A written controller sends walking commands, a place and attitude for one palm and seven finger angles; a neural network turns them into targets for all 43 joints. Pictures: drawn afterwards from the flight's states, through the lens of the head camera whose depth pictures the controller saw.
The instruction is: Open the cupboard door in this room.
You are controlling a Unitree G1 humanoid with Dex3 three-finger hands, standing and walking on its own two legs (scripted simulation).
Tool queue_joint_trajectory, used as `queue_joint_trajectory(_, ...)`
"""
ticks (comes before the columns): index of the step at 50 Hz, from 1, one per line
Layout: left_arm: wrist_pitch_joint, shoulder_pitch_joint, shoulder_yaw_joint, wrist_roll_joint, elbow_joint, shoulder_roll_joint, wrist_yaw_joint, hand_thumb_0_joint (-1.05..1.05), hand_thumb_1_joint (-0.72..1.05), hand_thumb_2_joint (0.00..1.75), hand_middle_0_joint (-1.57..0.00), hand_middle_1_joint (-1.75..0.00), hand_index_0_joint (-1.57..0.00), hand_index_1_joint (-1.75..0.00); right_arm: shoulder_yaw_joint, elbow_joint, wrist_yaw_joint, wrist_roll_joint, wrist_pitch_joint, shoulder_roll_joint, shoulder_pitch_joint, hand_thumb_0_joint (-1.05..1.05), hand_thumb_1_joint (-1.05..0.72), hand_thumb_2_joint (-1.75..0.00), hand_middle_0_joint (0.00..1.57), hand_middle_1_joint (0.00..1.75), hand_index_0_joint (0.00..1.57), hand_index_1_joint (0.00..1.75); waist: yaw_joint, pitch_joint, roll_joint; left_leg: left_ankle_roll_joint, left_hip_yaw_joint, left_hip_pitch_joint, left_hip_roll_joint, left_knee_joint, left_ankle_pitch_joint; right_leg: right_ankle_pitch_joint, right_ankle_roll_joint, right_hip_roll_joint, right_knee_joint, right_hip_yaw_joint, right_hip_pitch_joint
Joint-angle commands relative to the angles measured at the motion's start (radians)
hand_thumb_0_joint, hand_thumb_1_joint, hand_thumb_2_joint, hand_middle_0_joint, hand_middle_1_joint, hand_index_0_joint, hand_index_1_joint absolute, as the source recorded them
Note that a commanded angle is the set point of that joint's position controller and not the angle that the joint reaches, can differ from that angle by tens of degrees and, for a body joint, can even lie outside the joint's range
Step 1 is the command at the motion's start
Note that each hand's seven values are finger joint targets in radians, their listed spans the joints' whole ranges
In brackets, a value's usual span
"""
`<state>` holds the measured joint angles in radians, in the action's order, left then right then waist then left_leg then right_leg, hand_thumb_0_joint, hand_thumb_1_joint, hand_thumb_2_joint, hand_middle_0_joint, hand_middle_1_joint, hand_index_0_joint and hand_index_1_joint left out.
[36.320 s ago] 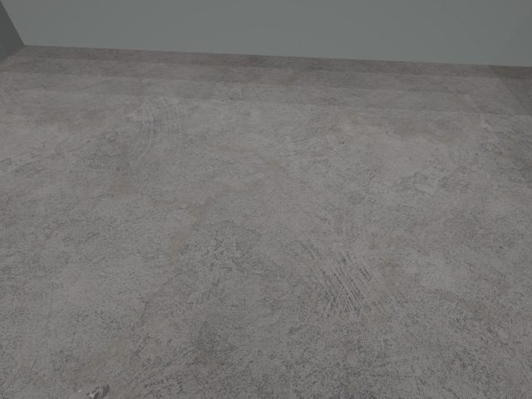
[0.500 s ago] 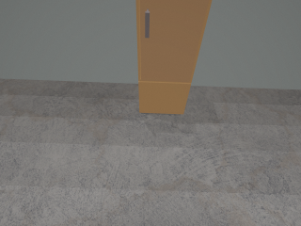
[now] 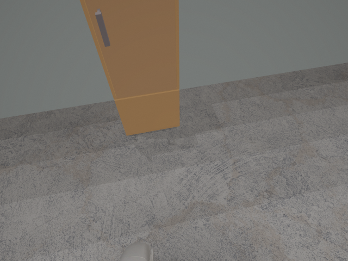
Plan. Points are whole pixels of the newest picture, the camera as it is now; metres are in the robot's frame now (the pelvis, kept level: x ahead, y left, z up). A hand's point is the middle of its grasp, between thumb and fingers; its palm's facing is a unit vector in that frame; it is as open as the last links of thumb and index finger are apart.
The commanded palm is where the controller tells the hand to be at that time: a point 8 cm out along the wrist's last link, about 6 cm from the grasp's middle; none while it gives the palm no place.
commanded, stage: walk to a spot facing it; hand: left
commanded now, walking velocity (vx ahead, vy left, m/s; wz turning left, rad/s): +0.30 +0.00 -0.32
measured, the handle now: (103, 27) +0.94 +0.39 +0.05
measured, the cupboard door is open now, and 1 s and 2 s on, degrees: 0 0 0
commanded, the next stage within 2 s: turn to face it in 0.36 s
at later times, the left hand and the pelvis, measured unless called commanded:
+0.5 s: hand (96, 203) +0.28 +0.28 -0.18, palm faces -0.16 -0.97 -0.19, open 7.4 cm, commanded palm none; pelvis +0.18 +0.09 +0.00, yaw -14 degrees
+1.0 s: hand (117, 193) +0.31 +0.21 -0.15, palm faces -0.01 -0.98 -0.19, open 7.3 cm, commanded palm none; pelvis +0.19 +0.06 +0.00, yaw -1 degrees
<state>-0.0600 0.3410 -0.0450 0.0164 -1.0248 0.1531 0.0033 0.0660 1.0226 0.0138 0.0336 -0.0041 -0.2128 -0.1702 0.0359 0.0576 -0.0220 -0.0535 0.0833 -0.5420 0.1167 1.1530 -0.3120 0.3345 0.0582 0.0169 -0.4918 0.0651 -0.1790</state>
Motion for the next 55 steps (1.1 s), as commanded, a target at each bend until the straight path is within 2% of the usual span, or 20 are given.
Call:
queue_joint_trajectory(1,-0.024,0.156,-0.031,0.004,-0.002,0.159,0.010,0.00,0.90,0.90,-0.20,-0.30,-0.20,-0.30,0.004,-0.109,0.003,-0.006,0.031,-0.038,0.082,0.00,-0.90,-0.90,0.20,0.30,0.20,0.30,0.008,0.005,0.120,-0.012,-0.023,-0.208,0.009,-0.024,0.082,-0.586,0.089,-0.238,0.200,-0.238,0.176)
queue_joint_trajectory(5,-0.021,0.146,-0.026,0.007,0.000,0.161,0.019,0.00,0.90,0.90,-0.20,-0.30,-0.20,-0.30,-0.007,-0.160,0.010,-0.014,0.032,-0.034,0.180,0.00,-0.90,-0.90,0.20,0.30,0.20,0.30,0.013,0.029,0.154,-0.008,-0.001,-0.198,-0.011,-0.169,0.115,-0.638,0.098,-0.220,0.211,-0.211,0.183)
queue_joint_trajectory(9,-0.009,0.122,-0.031,0.010,0.001,0.185,0.024,0.00,0.90,0.90,-0.20,-0.30,-0.20,-0.30,-0.014,-0.197,0.011,-0.019,0.046,-0.030,0.240,0.00,-0.90,-0.90,0.20,0.30,0.20,0.30,0.021,0.038,0.170,0.016,0.024,-0.014,-0.055,-0.406,0.106,-0.722,0.086,-0.222,0.180,-0.220,0.150)
queue_joint_trajectory(10,-0.009,0.105,-0.037,0.007,0.009,0.197,0.024,0.00,0.90,0.90,-0.20,-0.30,-0.20,-0.30,-0.012,-0.193,0.006,-0.020,0.051,-0.039,0.204,0.00,-0.90,-0.90,0.20,0.30,0.20,0.30,0.003,0.007,0.171,0.027,0.021,0.075,-0.075,-0.454,0.100,-0.788,0.083,-0.223,0.134,-0.225,0.139)
queue_joint_trajectory(12,-0.007,0.054,-0.046,-0.003,0.024,0.221,0.022,0.00,0.90,0.90,-0.20,-0.30,-0.20,-0.30,0.001,-0.127,-0.016,-0.014,0.062,-0.092,-0.032,0.00,-0.90,-0.90,0.20,0.30,0.20,0.30,-0.100,-0.120,0.137,0.046,0.033,0.382,-0.105,-0.627,0.218,-0.822,0.034,-0.168,-0.084,-0.183,0.099)
queue_joint_trajectory(13,-0.007,0.064,-0.045,-0.011,0.033,0.196,0.019,0.00,0.90,0.90,-0.20,-0.30,-0.20,-0.30,0.016,-0.088,-0.030,-0.008,0.068,-0.167,-0.180,0.00,-0.90,-0.90,0.20,0.30,0.20,0.30,-0.149,-0.232,0.054,0.072,-0.067,0.662,0.019,-0.628,0.382,-0.587,-0.001,-0.115,-0.284,-0.164,-0.052)
queue_joint_trajectory(14,-0.004,0.110,-0.039,-0.026,0.045,0.131,0.007,0.00,0.90,0.90,-0.20,-0.30,-0.20,-0.30,0.044,-0.072,-0.034,-0.001,0.071,-0.280,-0.293,0.00,-0.90,-0.90,0.20,0.30,0.20,0.30,-0.160,-0.344,-0.243,0.197,-0.420,0.849,0.356,-0.620,0.723,0.185,-0.052,0.037,-0.655,-0.066,-0.283)
queue_joint_trajectory(15,-0.002,0.093,-0.028,-0.020,0.060,0.116,0.010,0.00,0.90,0.90,-0.20,-0.30,-0.20,-0.30,0.028,-0.069,-0.036,-0.021,0.060,-0.280,-0.284,0.00,-0.90,-0.90,0.20,0.30,0.20,0.30,-0.137,-0.335,-0.219,0.248,-0.470,0.776,0.430,-0.706,0.847,0.312,-0.049,0.019,-0.850,-0.125,-0.341)
queue_joint_trajectory(19,0.045,-0.006,-0.043,0.001,0.063,0.116,-0.021,0.00,0.90,0.90,-0.20,-0.30,-0.20,-0.30,-0.011,-0.110,-0.046,-0.014,0.074,-0.105,-0.069,0.00,-0.90,-0.90,0.20,0.30,0.20,0.30,-0.030,-0.085,-0.106,0.185,-0.187,0.388,0.278,-0.800,0.629,0.086,-0.091,-0.111,-0.893,-0.089,-0.349)
queue_joint_trajectory(23,0.091,0.014,-0.045,0.009,0.064,0.083,-0.023,0.00,0.90,0.90,-0.20,-0.30,-0.20,-0.30,-0.005,-0.094,-0.047,-0.018,0.073,-0.084,-0.082,0.00,-0.90,-0.90,0.20,0.30,0.20,0.30,-0.004,-0.106,-0.093,0.154,-0.023,0.366,0.209,-0.822,0.631,-0.033,-0.116,-0.104,-0.856,-0.066,-0.354)
queue_joint_trajectory(29,0.091,-0.071,-0.015,0.008,0.047,0.065,0.008,0.00,0.90,0.90,-0.20,-0.30,-0.20,-0.30,-0.017,-0.017,-0.051,-0.016,0.076,-0.049,-0.191,0.00,-0.90,-0.90,0.20,0.30,0.20,0.30,-0.015,-0.076,-0.083,0.155,-0.070,0.385,0.155,-0.838,0.748,-0.096,-0.123,-0.094,-0.635,-0.080,-0.334)
queue_joint_trajectory(32,0.082,-0.149,0.009,0.004,0.049,0.070,0.016,0.00,0.90,0.90,-0.20,-0.30,-0.20,-0.30,-0.013,0.022,-0.048,-0.018,0.066,-0.067,-0.236,0.00,-0.90,-0.90,0.20,0.30,0.20,0.30,-0.035,-0.095,-0.096,0.176,-0.087,0.459,0.146,-0.812,0.863,-0.046,-0.131,-0.094,-0.427,-0.021,-0.264)
queue_joint_trajectory(35,0.082,-0.243,0.013,-0.006,0.069,0.080,0.024,0.00,0.90,0.90,-0.20,-0.30,-0.20,-0.30,-0.008,0.050,-0.046,-0.014,0.039,-0.081,-0.284,0.00,-0.90,-0.90,0.20,0.30,0.20,0.30,-0.067,-0.070,-0.107,0.222,-0.182,0.446,0.174,-0.810,0.810,0.066,-0.127,-0.087,-0.337,-0.014,-0.219)
queue_joint_trajectory(39,0.083,-0.260,0.006,-0.016,0.079,0.087,0.031,0.00,0.90,0.90,-0.20,-0.30,-0.20,-0.30,0.006,0.057,-0.045,-0.012,0.014,-0.098,-0.273,0.00,-0.90,-0.90,0.20,0.30,0.20,0.30,-0.069,-0.044,-0.119,0.251,-0.295,0.390,0.178,-0.813,0.653,0.138,-0.116,-0.078,-0.236,-0.016,-0.179)
queue_joint_trajectory(43,0.063,-0.144,-0.008,-0.023,0.057,0.101,0.040,0.00,0.90,0.90,-0.20,-0.30,-0.20,-0.30,0.018,0.034,-0.035,-0.025,0.006,-0.093,-0.235,0.00,-0.90,-0.90,0.20,0.30,0.20,0.30,-0.027,-0.121,-0.047,0.166,-0.294,0.289,0.091,-0.721,0.475,-0.140,-0.095,-0.103,0.141,-0.014,0.067)
queue_joint_trajectory(44,0.055,-0.132,-0.014,-0.015,0.053,0.140,0.049,0.00,0.90,0.90,-0.20,-0.30,-0.20,-0.30,0.019,0.021,-0.026,-0.034,0.006,-0.061,-0.228,0.00,-0.90,-0.90,0.20,0.30,0.20,0.30,-0.033,-0.124,0.053,0.110,-0.231,0.151,0.026,-0.656,0.317,-0.230,-0.056,-0.221,0.179,-0.103,0.189)
queue_joint_trajectory(45,0.048,-0.107,-0.024,-0.006,0.049,0.182,0.054,0.00,0.90,0.90,-0.20,-0.30,-0.20,-0.30,0.010,-0.004,-0.017,-0.037,0.006,-0.010,-0.219,0.00,-0.90,-0.90,0.20,0.30,0.20,0.30,-0.029,-0.116,0.219,0.041,-0.083,0.009,-0.105,-0.530,0.029,-0.372,0.029,-0.408,0.165,-0.213,0.244)
queue_joint_trajectory(46,0.040,-0.076,-0.036,-0.008,0.065,0.194,0.052,0.00,0.90,0.90,-0.20,-0.30,-0.20,-0.30,0.023,-0.023,-0.019,-0.024,-0.017,-0.028,-0.162,0.00,-0.90,-0.90,0.20,0.30,0.20,0.30,0.003,-0.087,0.290,0.023,-0.056,0.003,-0.122,-0.304,-0.251,-0.472,0.118,-0.505,0.201,-0.263,0.127)
queue_joint_trajectory(49,0.044,-0.173,-0.023,-0.005,0.094,0.138,0.052,0.00,0.90,0.90,-0.20,-0.30,-0.20,-0.30,0.036,-0.018,-0.011,-0.020,-0.050,-0.023,-0.160,0.00,-0.90,-0.90,0.20,0.30,0.20,0.30,-0.066,-0.003,0.139,0.005,-0.095,-0.027,-0.076,0.019,-0.158,-0.518,0.086,-0.393,0.170,-0.093,0.006)
queue_joint_trajectory(55,0.044,-0.101,-0.041,0.016,0.098,0.197,0.040,0.00,0.90,0.90,-0.20,-0.30,-0.20,-0.30,0.026,-0.093,0.002,-0.017,-0.052,-0.020,-0.018,0.00,-0.90,-0.90,0.20,0.30,0.20,0.30,-0.019,-0.014,0.227,-0.017,-0.031,0.043,-0.071,-0.158,-0.161,-0.475,0.067,-0.372,0.135,-0.006,0.013)
